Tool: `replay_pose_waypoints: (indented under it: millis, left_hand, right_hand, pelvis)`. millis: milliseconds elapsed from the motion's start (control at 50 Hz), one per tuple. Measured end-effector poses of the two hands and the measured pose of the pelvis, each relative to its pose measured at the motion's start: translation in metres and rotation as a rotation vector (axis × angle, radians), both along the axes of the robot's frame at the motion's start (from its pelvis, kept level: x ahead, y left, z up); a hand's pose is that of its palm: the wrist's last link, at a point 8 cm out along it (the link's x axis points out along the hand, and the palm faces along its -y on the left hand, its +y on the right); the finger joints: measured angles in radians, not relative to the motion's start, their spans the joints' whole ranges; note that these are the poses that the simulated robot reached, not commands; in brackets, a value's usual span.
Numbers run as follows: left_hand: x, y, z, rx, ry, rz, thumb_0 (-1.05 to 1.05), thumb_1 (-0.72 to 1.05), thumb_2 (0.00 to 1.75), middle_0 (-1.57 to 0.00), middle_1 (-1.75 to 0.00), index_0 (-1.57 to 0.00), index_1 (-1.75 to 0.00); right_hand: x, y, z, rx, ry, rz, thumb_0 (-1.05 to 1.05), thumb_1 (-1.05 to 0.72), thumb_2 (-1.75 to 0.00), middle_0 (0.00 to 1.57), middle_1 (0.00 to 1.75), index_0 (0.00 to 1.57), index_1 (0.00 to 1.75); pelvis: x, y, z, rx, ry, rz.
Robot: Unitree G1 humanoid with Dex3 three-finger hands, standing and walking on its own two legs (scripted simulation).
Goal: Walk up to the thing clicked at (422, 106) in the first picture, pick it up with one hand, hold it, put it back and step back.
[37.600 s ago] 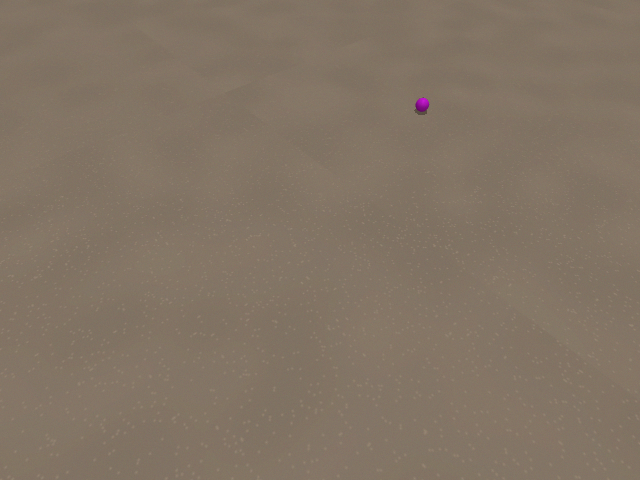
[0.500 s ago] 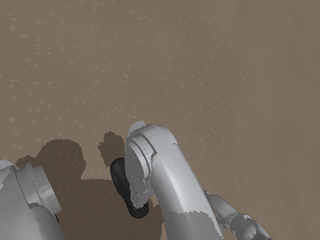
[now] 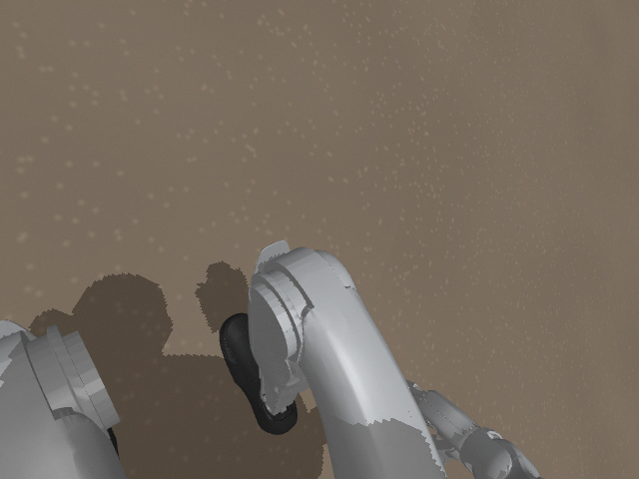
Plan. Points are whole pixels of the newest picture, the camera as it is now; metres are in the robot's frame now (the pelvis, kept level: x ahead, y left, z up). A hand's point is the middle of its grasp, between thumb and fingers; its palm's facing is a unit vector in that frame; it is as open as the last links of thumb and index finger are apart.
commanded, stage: close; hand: left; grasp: from above
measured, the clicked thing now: out of the picture +0.44 +0.41 -0.27
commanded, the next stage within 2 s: settle in 0.36 s
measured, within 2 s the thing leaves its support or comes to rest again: leaves its support in 0.76 s
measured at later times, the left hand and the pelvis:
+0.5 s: hand out of the picture +0.42 +0.39 -0.25, palm faces -0.42 -0.18 -0.89, open 8.8 cm; pelvis +0.00 +0.00 +0.00, yaw +0 degrees
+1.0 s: hand out of the picture +0.43 +0.41 -0.20, palm faces -0.38 -0.15 -0.91, open 8.7 cm; pelvis +0.00 +0.00 +0.01, yaw +1 degrees
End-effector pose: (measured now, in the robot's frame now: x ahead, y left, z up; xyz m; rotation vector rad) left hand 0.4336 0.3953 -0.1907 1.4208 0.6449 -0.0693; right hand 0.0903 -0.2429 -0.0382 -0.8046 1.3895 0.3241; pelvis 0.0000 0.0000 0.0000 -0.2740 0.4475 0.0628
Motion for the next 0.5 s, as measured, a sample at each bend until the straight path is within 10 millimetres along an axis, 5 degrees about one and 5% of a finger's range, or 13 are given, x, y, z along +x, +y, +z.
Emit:
replay_pose_waypoints:
  millis: [500]
  left_hand:
    - [-0.0056,0.0017,0.0024,-0.003,0.007,-0.007,-0.04,0.17,0.42,-0.54,-0.64,-0.73,-0.64]
  right_hand:
    - [0.0049,-0.0002,-0.0020,0.001,-0.015,0.010,0.00,-0.89,-0.90,0.20,0.30,0.21,0.30]
  pelvis:
    - [-0.0007,-0.0005,-0.0008,0.002,-0.004,0.003]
